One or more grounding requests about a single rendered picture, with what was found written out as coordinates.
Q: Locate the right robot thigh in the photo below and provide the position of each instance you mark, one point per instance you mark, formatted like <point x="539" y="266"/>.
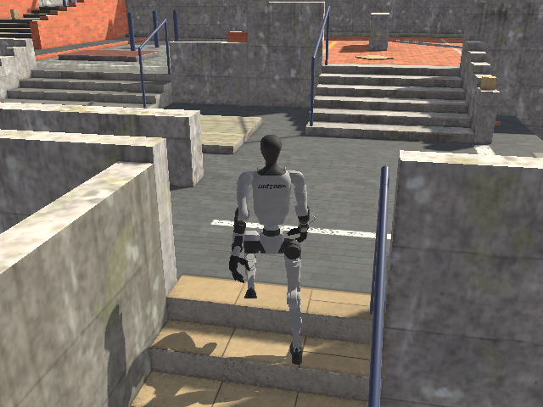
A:
<point x="292" y="256"/>

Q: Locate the right robot hand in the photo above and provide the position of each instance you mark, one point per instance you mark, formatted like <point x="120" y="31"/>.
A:
<point x="303" y="235"/>

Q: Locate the left robot upper arm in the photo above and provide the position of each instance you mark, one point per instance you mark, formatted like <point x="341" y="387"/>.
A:
<point x="244" y="180"/>

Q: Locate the left robot hand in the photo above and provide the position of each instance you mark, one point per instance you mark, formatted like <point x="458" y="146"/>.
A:
<point x="233" y="265"/>

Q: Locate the robot left forearm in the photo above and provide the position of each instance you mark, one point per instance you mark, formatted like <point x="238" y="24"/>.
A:
<point x="238" y="235"/>

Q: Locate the robot right forearm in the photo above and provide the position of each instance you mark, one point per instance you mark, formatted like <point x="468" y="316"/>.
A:
<point x="304" y="221"/>

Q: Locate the humanoid robot head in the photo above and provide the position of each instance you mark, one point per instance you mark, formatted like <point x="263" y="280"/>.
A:
<point x="270" y="146"/>

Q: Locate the right robot upper arm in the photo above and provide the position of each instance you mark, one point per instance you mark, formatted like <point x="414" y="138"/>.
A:
<point x="298" y="180"/>

